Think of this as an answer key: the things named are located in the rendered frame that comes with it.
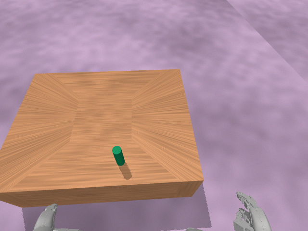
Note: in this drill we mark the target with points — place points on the can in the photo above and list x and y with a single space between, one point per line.
117 152

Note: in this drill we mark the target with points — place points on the left robot hand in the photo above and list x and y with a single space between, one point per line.
47 218

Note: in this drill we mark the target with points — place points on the right robot hand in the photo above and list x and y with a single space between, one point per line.
255 219

